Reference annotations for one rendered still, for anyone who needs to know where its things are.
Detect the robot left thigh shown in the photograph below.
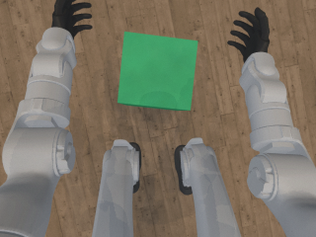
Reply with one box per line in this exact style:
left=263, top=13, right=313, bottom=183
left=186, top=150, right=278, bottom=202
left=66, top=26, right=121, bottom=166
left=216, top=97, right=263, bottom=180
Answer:
left=92, top=146, right=139, bottom=237

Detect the right robot forearm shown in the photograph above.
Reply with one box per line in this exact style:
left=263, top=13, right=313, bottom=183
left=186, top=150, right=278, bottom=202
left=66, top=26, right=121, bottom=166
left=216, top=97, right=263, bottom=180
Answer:
left=239, top=51, right=316, bottom=169

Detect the robot right hand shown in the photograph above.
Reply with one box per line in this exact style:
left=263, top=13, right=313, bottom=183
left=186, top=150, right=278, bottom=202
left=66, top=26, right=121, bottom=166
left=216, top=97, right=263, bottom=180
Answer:
left=227, top=7, right=270, bottom=63

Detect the robot right upper arm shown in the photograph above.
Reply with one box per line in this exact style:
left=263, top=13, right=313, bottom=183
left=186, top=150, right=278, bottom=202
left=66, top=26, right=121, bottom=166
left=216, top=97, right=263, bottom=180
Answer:
left=247, top=152, right=316, bottom=237

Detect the robot left upper arm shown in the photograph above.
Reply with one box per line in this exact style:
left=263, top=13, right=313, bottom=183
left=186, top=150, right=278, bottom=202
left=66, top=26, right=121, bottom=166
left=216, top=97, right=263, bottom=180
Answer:
left=0, top=126, right=76, bottom=237

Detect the robot left foot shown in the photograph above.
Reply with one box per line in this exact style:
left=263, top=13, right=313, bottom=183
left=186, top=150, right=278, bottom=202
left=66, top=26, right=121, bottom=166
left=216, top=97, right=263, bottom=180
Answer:
left=129, top=142, right=141, bottom=194

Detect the carton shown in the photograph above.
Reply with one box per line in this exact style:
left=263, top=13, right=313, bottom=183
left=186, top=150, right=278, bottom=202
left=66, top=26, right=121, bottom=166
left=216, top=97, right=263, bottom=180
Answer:
left=118, top=32, right=198, bottom=111

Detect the left robot forearm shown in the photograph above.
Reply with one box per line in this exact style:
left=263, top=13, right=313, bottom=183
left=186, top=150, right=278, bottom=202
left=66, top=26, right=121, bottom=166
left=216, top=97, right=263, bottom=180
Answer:
left=2, top=27, right=77, bottom=174

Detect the robot left hand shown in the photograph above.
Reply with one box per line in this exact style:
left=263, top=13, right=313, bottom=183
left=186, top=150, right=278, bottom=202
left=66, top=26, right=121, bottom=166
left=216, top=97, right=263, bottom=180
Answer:
left=51, top=0, right=93, bottom=39

